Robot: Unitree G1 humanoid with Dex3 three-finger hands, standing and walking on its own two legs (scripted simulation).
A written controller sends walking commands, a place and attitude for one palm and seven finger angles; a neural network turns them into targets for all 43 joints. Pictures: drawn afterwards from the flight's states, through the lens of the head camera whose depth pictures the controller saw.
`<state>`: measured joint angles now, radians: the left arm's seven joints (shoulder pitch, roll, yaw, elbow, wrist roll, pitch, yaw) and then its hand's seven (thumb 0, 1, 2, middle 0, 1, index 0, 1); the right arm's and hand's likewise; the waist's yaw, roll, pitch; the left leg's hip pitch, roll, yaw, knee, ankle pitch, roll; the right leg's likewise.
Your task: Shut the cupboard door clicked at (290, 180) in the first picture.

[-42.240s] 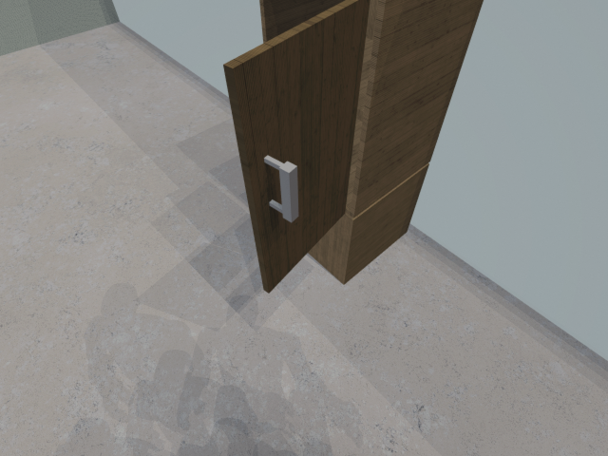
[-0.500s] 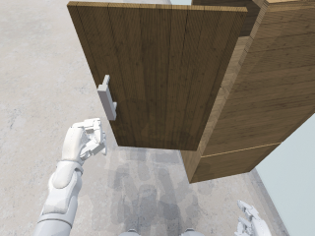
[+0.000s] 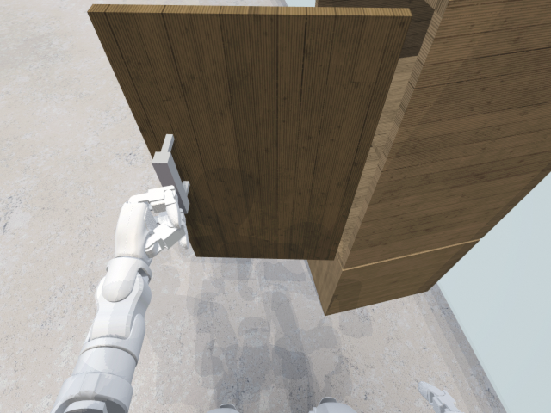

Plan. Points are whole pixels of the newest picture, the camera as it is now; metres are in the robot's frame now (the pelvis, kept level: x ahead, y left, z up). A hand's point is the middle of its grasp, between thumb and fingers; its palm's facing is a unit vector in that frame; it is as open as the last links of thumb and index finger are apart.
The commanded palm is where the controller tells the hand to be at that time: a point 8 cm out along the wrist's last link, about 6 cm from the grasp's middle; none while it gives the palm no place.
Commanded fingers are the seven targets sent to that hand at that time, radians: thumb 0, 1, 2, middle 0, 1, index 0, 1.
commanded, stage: bring the fist close to the handle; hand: left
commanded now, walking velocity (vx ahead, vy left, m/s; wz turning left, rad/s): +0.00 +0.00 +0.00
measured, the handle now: (175, 175) +0.46 +0.17 +0.05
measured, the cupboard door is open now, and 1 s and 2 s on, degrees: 75 66 52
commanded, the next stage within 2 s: push the door shut along its arc in 0.12 s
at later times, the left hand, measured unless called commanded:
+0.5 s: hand (183, 213) +0.39 +0.14 +0.06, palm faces -0.09 -1.00 -0.03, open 3.1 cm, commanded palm +0.37 +0.19 +0.06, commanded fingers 0.00 0.90 0.90 -1.30 -1.50 -1.30 -1.50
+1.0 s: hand (197, 186) +0.44 +0.13 +0.06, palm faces -0.19 -0.98 -0.04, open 3.2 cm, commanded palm +0.44 +0.17 +0.06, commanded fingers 0.00 0.90 0.90 -1.30 -1.50 -1.30 -1.50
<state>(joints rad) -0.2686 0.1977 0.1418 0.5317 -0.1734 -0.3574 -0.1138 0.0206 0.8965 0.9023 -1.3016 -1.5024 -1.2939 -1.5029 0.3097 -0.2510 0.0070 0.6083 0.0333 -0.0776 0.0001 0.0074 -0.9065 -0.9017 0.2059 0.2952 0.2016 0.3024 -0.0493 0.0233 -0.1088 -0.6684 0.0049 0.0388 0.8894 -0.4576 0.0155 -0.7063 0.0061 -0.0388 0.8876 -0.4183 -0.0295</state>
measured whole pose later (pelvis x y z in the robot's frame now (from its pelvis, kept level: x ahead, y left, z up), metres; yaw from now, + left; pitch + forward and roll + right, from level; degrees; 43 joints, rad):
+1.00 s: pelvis -0.03 +0.01 -0.02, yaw +1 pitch +17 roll -1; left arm -0.81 0.33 0.17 1.09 -0.16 -0.41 -0.28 0.02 0.90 0.90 -1.30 -1.50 -1.32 -1.50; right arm 0.34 -0.27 0.02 0.67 0.03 -0.05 -0.01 0.00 -0.91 -0.90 0.21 0.30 0.20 0.30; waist -0.12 0.02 -0.10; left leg -0.84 0.00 0.02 0.98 -0.44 0.03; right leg -0.85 -0.01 -0.06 0.95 -0.40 -0.02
